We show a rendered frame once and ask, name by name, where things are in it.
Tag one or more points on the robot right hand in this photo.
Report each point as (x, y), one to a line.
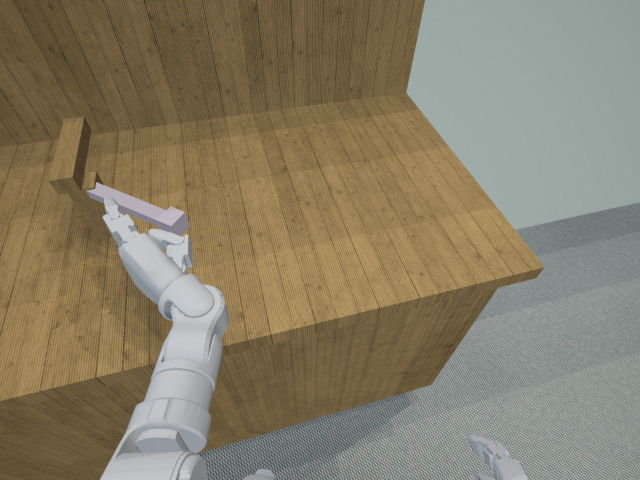
(497, 458)

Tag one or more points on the robot left forearm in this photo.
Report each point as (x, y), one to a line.
(174, 415)

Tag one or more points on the robot left upper arm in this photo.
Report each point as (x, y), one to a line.
(162, 465)

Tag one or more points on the robot left hand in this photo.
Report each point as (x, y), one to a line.
(151, 269)

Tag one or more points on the robot left shin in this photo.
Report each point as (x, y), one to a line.
(265, 472)

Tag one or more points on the tap lever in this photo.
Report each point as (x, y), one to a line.
(170, 220)

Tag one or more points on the counter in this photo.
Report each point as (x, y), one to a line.
(353, 248)

